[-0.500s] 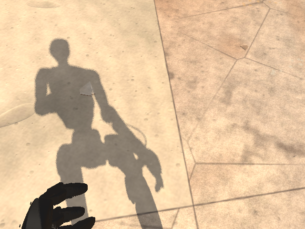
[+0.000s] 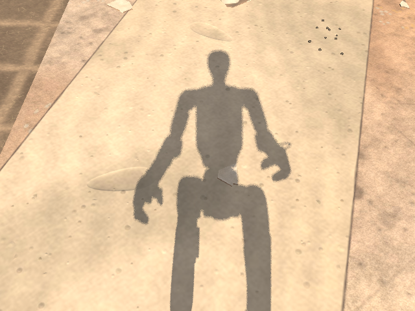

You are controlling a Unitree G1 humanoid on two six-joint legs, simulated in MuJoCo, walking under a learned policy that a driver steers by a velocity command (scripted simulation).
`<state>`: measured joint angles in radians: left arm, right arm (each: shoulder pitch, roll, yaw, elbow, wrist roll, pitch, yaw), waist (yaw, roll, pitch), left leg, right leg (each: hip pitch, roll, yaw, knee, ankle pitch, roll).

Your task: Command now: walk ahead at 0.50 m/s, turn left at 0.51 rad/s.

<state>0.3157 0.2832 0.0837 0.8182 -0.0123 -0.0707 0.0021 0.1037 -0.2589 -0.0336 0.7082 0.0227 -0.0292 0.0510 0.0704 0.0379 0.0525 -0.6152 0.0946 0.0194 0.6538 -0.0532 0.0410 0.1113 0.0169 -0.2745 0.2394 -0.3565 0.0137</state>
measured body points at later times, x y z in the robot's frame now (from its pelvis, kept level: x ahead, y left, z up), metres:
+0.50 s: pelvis +0.29 +0.03 +0.01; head +0.32 +0.05 +0.46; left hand +0.45 +0.31 -0.08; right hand +0.41 -0.24 -0.09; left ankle +0.17 +0.11 -0.73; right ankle +0.49 -0.06 -0.70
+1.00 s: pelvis +0.58 +0.04 +0.01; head +0.62 +0.03 +0.46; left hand +0.60 +0.34 -0.10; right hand +0.82 -0.18 -0.06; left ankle +0.76 +0.20 -0.70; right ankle +0.49 -0.05 -0.73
